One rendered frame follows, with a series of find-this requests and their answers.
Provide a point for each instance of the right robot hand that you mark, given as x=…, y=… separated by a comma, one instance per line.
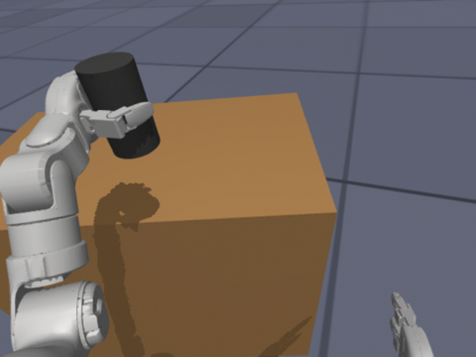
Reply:
x=409, y=340

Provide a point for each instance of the left robot arm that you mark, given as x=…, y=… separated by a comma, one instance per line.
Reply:
x=37, y=187

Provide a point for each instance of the can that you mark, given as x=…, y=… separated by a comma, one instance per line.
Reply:
x=111, y=81

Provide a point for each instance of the left robot hand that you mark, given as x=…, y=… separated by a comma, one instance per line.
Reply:
x=67, y=96

